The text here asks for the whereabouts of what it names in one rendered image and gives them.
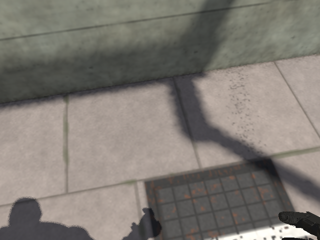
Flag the right robot hand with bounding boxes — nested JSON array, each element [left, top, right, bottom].
[[278, 211, 320, 240]]

